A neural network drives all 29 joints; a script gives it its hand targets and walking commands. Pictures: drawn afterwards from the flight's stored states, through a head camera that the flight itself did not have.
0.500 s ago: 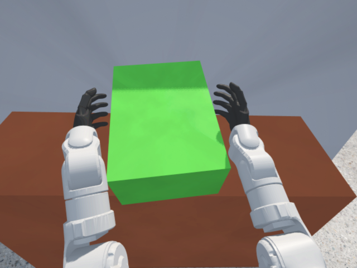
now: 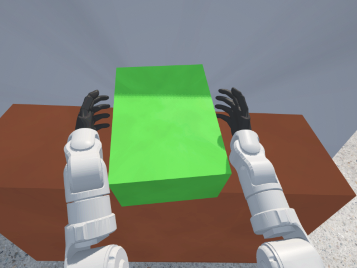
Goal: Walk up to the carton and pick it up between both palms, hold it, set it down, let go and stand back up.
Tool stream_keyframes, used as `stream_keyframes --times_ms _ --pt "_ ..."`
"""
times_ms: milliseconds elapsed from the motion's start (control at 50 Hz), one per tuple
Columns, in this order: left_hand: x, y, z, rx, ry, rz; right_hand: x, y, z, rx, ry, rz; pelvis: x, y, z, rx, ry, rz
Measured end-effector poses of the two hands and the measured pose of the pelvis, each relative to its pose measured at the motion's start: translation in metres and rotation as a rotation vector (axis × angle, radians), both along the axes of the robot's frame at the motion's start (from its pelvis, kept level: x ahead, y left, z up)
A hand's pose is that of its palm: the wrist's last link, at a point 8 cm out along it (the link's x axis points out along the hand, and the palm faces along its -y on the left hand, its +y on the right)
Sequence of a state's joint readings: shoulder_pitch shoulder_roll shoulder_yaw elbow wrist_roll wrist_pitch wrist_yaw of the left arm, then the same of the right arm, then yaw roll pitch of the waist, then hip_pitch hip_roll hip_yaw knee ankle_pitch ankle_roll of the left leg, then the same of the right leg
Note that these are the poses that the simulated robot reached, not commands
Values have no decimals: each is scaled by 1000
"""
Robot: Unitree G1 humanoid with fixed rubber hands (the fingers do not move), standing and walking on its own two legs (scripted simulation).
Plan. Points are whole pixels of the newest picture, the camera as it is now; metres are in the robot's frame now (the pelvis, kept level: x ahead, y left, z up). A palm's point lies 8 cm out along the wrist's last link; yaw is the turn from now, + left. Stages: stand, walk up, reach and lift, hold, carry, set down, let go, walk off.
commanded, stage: hold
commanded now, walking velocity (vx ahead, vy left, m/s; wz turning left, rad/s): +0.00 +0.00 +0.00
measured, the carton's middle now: (165, 130) +0.42 +0.01 +0.10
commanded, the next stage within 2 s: none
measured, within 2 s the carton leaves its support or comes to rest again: neither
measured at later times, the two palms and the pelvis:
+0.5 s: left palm (89, 118) +0.37 +0.16 +0.19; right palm (240, 113) +0.36 -0.15 +0.19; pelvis +0.01 +0.00 +0.00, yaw +0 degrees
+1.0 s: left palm (92, 117) +0.36 +0.15 +0.20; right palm (245, 115) +0.36 -0.16 +0.19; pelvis +0.00 +0.00 +0.00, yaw -1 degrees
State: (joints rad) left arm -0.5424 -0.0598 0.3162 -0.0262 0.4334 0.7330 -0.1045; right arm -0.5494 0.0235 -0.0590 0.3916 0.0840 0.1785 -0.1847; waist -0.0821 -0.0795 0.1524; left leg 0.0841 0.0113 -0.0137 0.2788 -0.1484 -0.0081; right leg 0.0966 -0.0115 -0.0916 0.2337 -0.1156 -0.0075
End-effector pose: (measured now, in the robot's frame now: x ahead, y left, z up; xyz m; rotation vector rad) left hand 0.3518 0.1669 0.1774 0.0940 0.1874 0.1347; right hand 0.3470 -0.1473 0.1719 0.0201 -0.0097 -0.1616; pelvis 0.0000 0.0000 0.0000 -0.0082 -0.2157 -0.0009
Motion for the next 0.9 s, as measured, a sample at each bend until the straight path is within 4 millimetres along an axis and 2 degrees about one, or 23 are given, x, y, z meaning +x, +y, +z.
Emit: stream_keyframes --times_ms 100,240,400,520,600,720,900 --pt "4 -7 6 7 -10 -11 2 -6 1 6 -11 -11 -2 0 0 1 16 -5" --pt "14 -17 31 20 -68 -20 8 -16 24 10 -70 -23 2 -1 0 1 33 -10" --pt "20 -11 19 -9 -17 -9 20 -12 20 -10 -21 -2 10 -4 1 4 29 -10" --pt "16 -3 14 11 -38 4 16 -2 20 11 -44 5 15 -3 0 -3 22 0" --pt "13 -2 10 11 -23 -2 12 -2 13 16 -28 0 16 0 0 -5 11 2" --pt "7 -7 20 18 -62 -18 2 -7 18 31 -66 -17 14 4 -1 -8 7 -3" --pt "5 -13 23 1 -41 -16 2 -13 19 15 -46 -14 6 3 0 -2 11 -16"
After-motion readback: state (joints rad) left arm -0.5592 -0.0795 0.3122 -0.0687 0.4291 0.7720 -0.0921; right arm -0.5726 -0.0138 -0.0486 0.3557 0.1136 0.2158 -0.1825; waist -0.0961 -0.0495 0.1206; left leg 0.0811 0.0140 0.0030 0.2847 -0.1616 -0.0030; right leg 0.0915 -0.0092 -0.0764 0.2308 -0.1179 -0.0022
